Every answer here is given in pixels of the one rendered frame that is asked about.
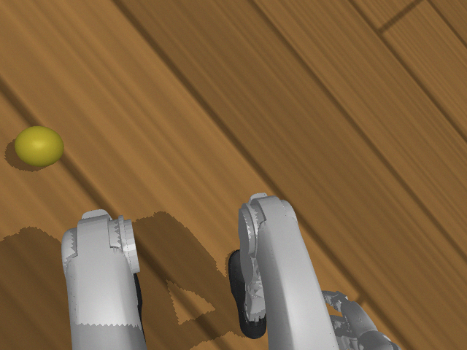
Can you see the right robot hand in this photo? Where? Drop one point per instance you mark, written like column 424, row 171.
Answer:
column 352, row 325

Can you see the ball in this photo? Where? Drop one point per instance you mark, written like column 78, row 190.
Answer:
column 39, row 146

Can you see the right robot arm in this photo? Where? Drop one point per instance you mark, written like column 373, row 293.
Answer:
column 375, row 340

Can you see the left robot foot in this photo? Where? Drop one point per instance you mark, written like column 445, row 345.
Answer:
column 139, row 297

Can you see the right robot foot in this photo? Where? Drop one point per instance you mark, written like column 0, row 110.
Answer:
column 251, row 329

